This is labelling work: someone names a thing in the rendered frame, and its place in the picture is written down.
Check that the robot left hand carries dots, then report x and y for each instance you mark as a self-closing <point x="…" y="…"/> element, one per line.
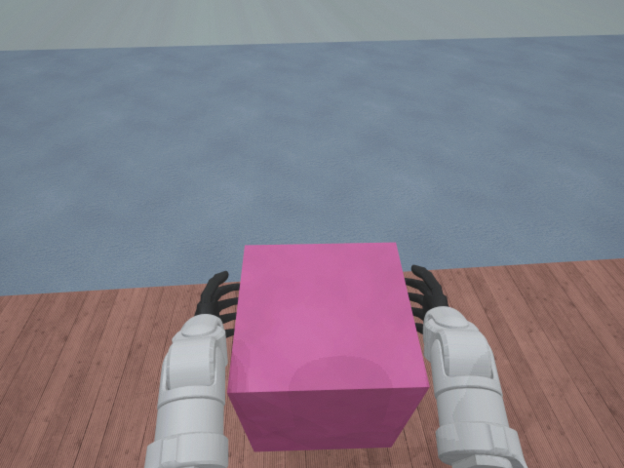
<point x="209" y="303"/>

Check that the carton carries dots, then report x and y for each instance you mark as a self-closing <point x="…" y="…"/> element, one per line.
<point x="325" y="351"/>

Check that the robot left forearm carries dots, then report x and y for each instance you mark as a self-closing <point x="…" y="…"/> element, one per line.
<point x="189" y="426"/>

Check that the robot right forearm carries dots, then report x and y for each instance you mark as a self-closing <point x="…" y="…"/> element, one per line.
<point x="474" y="430"/>

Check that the robot right hand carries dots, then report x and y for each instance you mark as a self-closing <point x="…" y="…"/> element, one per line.
<point x="432" y="290"/>

